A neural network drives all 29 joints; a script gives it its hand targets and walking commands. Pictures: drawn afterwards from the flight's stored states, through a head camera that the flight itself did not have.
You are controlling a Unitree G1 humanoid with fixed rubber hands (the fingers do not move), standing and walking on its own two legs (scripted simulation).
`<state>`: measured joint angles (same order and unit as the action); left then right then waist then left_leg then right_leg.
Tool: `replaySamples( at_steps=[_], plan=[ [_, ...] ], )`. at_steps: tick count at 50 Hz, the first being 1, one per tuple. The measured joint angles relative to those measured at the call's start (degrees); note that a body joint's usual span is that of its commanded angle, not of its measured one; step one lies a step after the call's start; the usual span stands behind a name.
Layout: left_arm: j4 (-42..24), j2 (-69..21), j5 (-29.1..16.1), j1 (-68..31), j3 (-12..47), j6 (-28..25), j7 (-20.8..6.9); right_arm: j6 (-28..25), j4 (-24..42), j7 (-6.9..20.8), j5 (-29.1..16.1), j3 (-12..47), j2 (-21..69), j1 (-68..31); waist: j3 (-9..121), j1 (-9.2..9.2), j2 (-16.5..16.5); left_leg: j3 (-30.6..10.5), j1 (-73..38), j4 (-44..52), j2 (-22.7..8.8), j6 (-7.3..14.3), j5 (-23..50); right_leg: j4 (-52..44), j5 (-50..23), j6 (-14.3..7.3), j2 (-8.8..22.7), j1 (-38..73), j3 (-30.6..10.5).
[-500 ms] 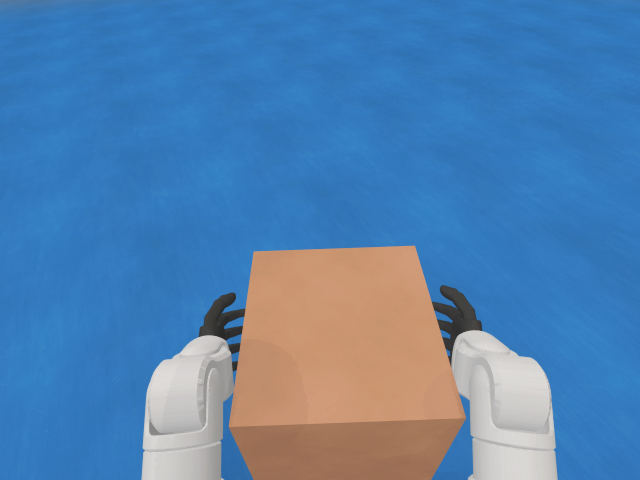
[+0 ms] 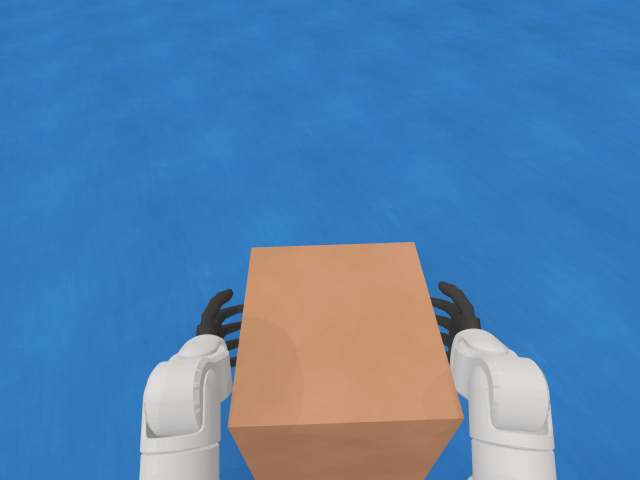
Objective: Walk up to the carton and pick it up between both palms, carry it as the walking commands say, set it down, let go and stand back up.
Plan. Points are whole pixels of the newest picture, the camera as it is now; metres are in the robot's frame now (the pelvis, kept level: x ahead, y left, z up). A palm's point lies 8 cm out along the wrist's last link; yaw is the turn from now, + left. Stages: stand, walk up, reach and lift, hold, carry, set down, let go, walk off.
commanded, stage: carry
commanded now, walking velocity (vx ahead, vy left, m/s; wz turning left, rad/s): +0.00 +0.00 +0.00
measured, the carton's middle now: (336, 372) +0.27 +0.01 +0.01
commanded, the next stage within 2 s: none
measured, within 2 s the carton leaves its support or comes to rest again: neither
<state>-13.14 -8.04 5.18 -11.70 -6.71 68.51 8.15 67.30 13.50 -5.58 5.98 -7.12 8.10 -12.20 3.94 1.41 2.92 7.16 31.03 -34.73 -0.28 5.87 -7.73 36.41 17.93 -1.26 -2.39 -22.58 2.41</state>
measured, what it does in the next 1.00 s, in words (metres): steps on the spot: left foot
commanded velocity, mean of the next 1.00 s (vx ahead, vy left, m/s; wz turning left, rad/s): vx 0.00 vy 0.00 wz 0.00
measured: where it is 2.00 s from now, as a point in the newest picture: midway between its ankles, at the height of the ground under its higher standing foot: outside the picture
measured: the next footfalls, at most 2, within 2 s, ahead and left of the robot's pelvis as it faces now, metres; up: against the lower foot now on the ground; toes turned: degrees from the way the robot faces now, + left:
left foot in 0.94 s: +0.04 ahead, +0.12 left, +0.00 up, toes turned -1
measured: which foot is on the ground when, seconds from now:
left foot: down 0.00-0.78, up 0.80-0.92, down 0.94-1.00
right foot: down 0.00-1.00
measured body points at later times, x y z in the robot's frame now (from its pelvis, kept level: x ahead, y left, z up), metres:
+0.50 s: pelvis -0.03 +0.01 +0.01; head -0.06 +0.01 +0.46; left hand +0.24 +0.17 +0.08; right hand +0.26 -0.12 +0.08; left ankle +0.11 +0.06 -0.71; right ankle +0.01 -0.11 -0.71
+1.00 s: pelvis -0.06 +0.05 +0.00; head -0.08 +0.07 +0.45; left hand +0.23 +0.20 +0.05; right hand +0.25 -0.09 +0.07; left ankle +0.00 +0.12 -0.72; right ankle +0.01 -0.11 -0.71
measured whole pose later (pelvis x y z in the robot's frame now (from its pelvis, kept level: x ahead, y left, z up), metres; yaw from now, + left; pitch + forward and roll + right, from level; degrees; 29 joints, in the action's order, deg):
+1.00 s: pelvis -0.06 +0.05 +0.00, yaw +1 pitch +3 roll -2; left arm -3.4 -7.9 7.9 -13.5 -7.8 61.5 6.5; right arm 60.0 2.7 -3.8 7.7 -9.9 8.6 -14.5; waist 7.5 -0.2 -1.7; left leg 1.9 28.4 -40.9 1.8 4.0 -16.5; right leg 39.9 17.7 1.5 2.1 -29.2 0.4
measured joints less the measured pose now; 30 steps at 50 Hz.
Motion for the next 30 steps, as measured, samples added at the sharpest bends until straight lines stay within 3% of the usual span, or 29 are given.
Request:
replaySamples(
  at_steps=[3,8,14,27,30],
  plan=[
    [1.28,-0.19,0.44,-1.0,-0.29,-1.0,-0.54,-1.12,-0.02,0.04,0.29,-0.01,-0.07,0.49,0.19,-0.13,0.63,-0.15,-2.41,5.18,0.31,-1.59,2.76,-3.43,-3.12,-0.1,0.06,1.39,0.11],
    [0.78,-0.03,0.52,-0.33,0.95,-0.79,-0.91,0.03,2.05,-0.05,0.44,0.13,-0.23,1.57,2.61,-0.86,-0.27,-0.21,-3.26,6.68,0.7,-0.05,4.17,-3.41,-3.06,0.21,0.35,1.69,0.31],
    [3.86,0.09,1.56,0.26,0.71,0.06,-1.19,0.96,-2.63,0.19,0.67,-0.71,-0.05,0.44,5.97,-1.47,-1.43,0.02,-3.36,7.7,1.32,-0.71,3.58,-3.31,-3.1,0.14,0.96,1.18,0.09],
    [3.3,0.1,1.32,0.26,0.45,0.05,-1.03,0.78,-2.59,0.09,0.46,-0.63,-0.01,0.14,4.01,-0.05,-0.29,-0.72,-1.58,8.57,1.48,-3.1,2.42,-4.31,-2.36,0.1,1.13,-0.36,0.85],
    [2.19,0.1,0.97,0.32,0.61,-0.23,-1.01,0.85,-1.01,-0.03,0.46,-0.36,-0.04,0.29,3.12,0.08,-0.36,-0.59,-1.25,8.43,1.37,-2.63,2.94,-4.14,-2.83,0.31,1.06,-0.73,0.8]
  ],
)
